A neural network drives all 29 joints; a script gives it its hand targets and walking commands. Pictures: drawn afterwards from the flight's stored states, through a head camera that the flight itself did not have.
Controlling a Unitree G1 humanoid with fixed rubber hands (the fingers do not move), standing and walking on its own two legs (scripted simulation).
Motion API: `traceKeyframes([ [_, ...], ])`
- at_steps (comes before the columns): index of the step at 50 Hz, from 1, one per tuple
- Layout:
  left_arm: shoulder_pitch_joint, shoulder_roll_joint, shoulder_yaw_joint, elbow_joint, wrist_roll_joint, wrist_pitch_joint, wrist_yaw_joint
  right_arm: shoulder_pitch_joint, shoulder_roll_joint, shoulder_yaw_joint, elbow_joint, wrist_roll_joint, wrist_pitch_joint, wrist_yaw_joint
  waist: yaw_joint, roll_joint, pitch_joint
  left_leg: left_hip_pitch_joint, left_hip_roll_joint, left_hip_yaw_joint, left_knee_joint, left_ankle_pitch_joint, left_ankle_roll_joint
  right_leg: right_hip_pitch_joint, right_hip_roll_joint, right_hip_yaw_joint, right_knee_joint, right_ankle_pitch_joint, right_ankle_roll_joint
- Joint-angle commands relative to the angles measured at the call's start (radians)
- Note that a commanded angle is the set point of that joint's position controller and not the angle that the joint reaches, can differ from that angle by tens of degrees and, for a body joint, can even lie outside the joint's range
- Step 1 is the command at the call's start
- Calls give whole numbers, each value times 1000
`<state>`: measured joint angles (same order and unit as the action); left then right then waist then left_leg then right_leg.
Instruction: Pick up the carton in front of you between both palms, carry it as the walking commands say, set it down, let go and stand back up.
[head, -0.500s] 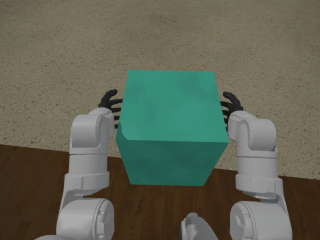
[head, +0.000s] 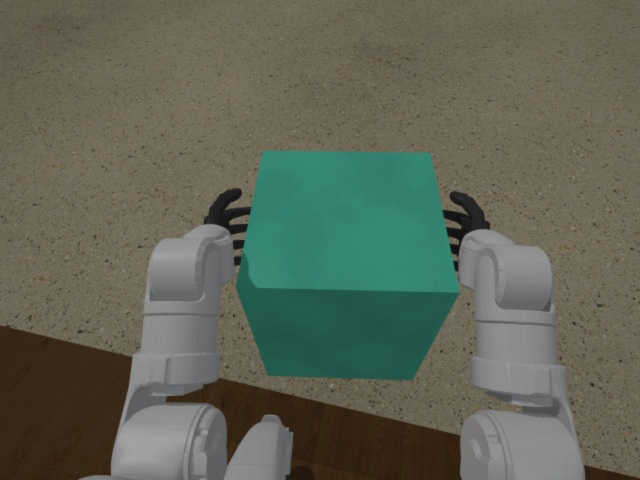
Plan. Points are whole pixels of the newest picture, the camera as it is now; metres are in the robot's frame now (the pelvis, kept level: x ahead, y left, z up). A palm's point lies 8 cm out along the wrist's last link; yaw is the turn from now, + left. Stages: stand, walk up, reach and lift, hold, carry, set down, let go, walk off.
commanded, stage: carry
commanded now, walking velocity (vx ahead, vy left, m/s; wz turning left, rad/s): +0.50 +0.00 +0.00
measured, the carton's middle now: (342, 273) +0.37 +0.02 +0.02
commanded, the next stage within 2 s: none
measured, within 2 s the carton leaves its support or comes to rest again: neither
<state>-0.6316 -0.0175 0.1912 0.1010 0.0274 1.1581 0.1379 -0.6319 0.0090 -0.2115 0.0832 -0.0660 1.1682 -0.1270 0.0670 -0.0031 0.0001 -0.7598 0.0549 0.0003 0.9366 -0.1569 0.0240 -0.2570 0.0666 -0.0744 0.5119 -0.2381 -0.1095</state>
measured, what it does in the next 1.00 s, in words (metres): goes down: left foot 0.04 m lower, then right foot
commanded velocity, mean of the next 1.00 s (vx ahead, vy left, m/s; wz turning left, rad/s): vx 0.50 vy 0.00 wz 0.00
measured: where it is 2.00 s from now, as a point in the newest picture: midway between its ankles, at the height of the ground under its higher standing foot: (344, 207)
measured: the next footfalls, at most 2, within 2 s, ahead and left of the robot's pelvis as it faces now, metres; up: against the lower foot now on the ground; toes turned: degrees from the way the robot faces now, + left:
left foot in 0.20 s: +0.31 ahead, +0.08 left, -0.04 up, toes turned +1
right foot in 0.72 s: +0.66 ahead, -0.04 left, -0.05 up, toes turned -4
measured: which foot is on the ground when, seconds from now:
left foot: up 0.00-0.18, down 0.20-0.74, up 0.76-1.00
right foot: down 0.00-0.20, up 0.22-0.70, down 0.72-1.00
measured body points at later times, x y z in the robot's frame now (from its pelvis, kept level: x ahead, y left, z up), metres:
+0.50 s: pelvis +0.31 +0.05 -0.04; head +0.35 +0.06 +0.41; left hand +0.69 +0.17 +0.05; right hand +0.67 -0.13 +0.06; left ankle +0.27 +0.08 -0.77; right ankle +0.38 -0.12 -0.69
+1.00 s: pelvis +0.61 +0.01 -0.04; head +0.65 +0.00 +0.40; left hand +0.97 +0.18 +0.04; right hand +0.99 -0.13 +0.03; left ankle +0.66 +0.17 -0.70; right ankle +0.62 -0.04 -0.78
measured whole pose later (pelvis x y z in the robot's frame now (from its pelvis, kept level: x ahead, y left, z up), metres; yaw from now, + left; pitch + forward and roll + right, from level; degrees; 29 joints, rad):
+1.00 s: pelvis +0.61 +0.01 -0.04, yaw +1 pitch +5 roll +1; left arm -0.61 -0.02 0.19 0.13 0.03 1.16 0.14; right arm -0.63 0.00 -0.19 0.14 -0.06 1.16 -0.13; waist 0.04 0.01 0.00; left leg -0.71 0.07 0.00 1.08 -0.31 0.00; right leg -0.32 0.05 -0.12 0.44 -0.22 -0.12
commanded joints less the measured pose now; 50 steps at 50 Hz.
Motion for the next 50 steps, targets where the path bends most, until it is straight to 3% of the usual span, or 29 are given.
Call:
traceKeyframes([
  [1,-767,-1082,-672,-179,-467,-16,-254,-704,1053,663,-129,383,-27,174,32,-101,-457,-55,-55,74,-152,134,9,463,-203,205,-26,771,-43],
  [5,-695,-1028,-646,-102,-438,5,-257,-657,985,642,-74,356,7,182,61,-116,-401,88,-102,121,-439,312,47,463,-166,146,22,740,-33],
  [7,-698,-1024,-638,-52,-433,11,-261,-645,955,611,-24,343,20,192,12,-129,-416,305,-118,133,-515,358,74,385,-168,120,134,776,-7],
  [8,-714,-1028,-635,-27,-436,14,-264,-639,946,592,5,336,22,198,-34,-116,-444,461,-109,138,-563,388,80,321,-158,82,249,768,18],
  [9,-735,-1029,-630,-5,-431,14,-267,-635,938,570,26,330,23,205,-80,-81,-476,654,-51,97,-563,420,76,188,-133,52,407,606,42],
  [10,-746,-1037,-616,17,-420,14,-268,-639,925,543,51,328,26,213,-77,47,-527,896,134,-83,-407,734,74,-54,-90,42,592,80,58],
  [11,-775,-1051,-605,54,-426,28,-266,-655,910,513,103,315,25,215,-107,279,-608,1147,354,-435,-326,911,247,-353,28,71,849,-401,103],
  [12,-787,-1062,-584,63,-424,31,-261,-653,906,502,130,318,23,218,-140,270,-674,1204,388,-593,-386,530,363,-522,10,120,1010,-409,102],
  [13,-821,-1071,-585,36,-426,26,-254,-659,975,521,120,347,18,226,-135,177,-610,1069,302,-571,-466,200,331,-556,-35,133,973,-324,69],
  [14,-864,-1099,-586,3,-429,19,-247,-740,1036,542,61,388,10,235,-116,75,-534,928,245,-496,-510,100,277,-535,-65,120,898,-251,62],
  [15,-877,-1113,-579,-19,-423,14,-237,-822,1082,571,4,431,7,242,-95,27,-490,831,225,-439,-539,119,239,-502,-95,120,816,-202,67],
  [17,-857,-1130,-572,-55,-405,8,-214,-900,1141,607,-65,494,0,249,-79,46,-473,703,194,-348,-578,122,183,-410,-110,99,735,-148,81],
  [18,-831,-1133,-574,-60,-398,6,-205,-899,1149,612,-81,510,-1,250,-76,67,-478,701,179,-307,-573,181,173,-412,-114,87,702,-131,89],
  [21,-763,-1126,-587,-77,-375,-2,-183,-844,1144,623,-99,522,-4,251,-99,98,-510,832,149,-221,-512,493,162,-526,-123,59,627,-51,108],
  [23,-738,-1113,-600,-94,-359,-6,-174,-815,1134,633,-111,520,-6,252,-116,100,-521,915,138,-191,-475,625,150,-598,-122,45,596,1,110],
  [27,-731,-1070,-627,-129,-346,0,-168,-787,1091,649,-136,508,-4,252,-143,101,-483,998,110,-155,-449,718,137,-666,-101,15,473,99,88],
  [32,-670,-1028,-613,-47,-311,13,-186,-694,1056,637,-34,464,-1,265,-177,108,-407,982,43,-73,-416,770,113,-498,-14,-84,78,290,56],
  [33,-662,-1024,-605,-25,-304,14,-192,-695,1056,633,-10,460,-5,268,-162,117,-401,919,40,-48,-402,801,103,-369,4,-100,0,339,40],
  [35,-646,-1012,-580,19,-293,10,-204,-700,1069,628,36,453,-12,275,-79,148,-448,795,53,0,-244,860,59,-41,16,-107,-89,393,17],
  [36,-641,-1012,-564,37,-288,5,-212,-701,1077,625,58,452,-18,278,-34,107,-495,673,36,38,-84,709,32,173,-41,-67,-127,455,7],
  [37,-627,-1007,-543,63,-283,0,-222,-716,1081,619,68,449,-21,283,-38,-49,-574,427,-8,35,111,127,6,457,-283,187,17,760,-38],
  [38,-629,-984,-525,106,-272,-7,-222,-725,1122,614,106,450,-16,283,-7,-263,-672,101,-152,0,451,-464,-49,733,-496,563,44,766,-236],
  [39,-585,-1021,-520,129,-293,-15,-229,-714,1113,614,105,445,-23,279,4,-192,-698,16,-106,-48,540,-413,-9,694,-477,641,-38,396,-263],
  [40,-648,-1065,-547,70,-321,-28,-236,-769,1134,622,65,453,-33,275,2,-133,-624,-14,-69,-59,507,-337,13,584,-407,582,-98,226,-211],
  [41,-734,-1104,-582,6,-360,-35,-241,-804,1148,621,22,459,-42,266,-16,-57,-556,1,-42,-56,444,-272,19,462,-372,497,-136,190,-162],
  [44,-844,-1173,-646,-113,-450,-42,-242,-786,1147,620,-49,447,-49,228,-50,-34,-511,74,-5,-29,325,-209,5,285,-325,385,-188,104,-115],
  [47,-810,-1165,-661,-148,-468,-39,-244,-718,1126,630,-70,425,-50,202,-50,-64,-516,33,17,0,214,-167,-19,307,-317,311,-198,218,-126],
  [50,-746,-1137,-662,-154,-457,-29,-250,-673,1111,651,-87,407,-43,193,-34,-88,-498,-31,30,33,74,-101,-41,387,-304,244,-197,401,-113],
])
